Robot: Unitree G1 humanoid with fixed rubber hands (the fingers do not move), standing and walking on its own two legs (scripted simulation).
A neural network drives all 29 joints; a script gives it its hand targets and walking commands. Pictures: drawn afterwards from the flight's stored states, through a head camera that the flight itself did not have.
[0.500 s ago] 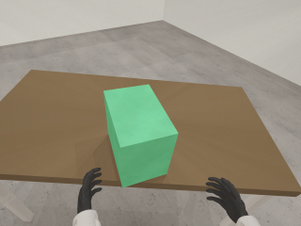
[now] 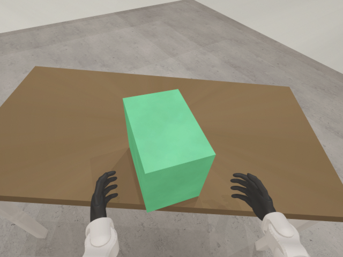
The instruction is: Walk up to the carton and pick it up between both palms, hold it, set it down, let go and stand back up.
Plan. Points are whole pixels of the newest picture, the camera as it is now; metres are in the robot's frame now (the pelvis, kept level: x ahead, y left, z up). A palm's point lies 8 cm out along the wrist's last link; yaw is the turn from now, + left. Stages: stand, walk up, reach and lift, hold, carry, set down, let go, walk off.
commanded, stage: reach and lift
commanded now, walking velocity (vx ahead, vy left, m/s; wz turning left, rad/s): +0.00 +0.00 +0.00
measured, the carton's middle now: (162, 149) +0.42 +0.07 -0.03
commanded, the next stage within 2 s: none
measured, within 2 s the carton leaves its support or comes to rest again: neither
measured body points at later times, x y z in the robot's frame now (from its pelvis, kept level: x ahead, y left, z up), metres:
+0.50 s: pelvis +0.02 +0.01 +0.01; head +0.07 +0.03 +0.45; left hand +0.28 +0.21 +0.02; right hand +0.38 -0.14 +0.01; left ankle +0.00 +0.15 -0.74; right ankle +0.04 -0.07 -0.74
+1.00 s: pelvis -0.01 -0.01 +0.00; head +0.05 +0.00 +0.45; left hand +0.31 +0.22 +0.06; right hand +0.43 -0.11 +0.06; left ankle +0.00 +0.15 -0.74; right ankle +0.04 -0.08 -0.74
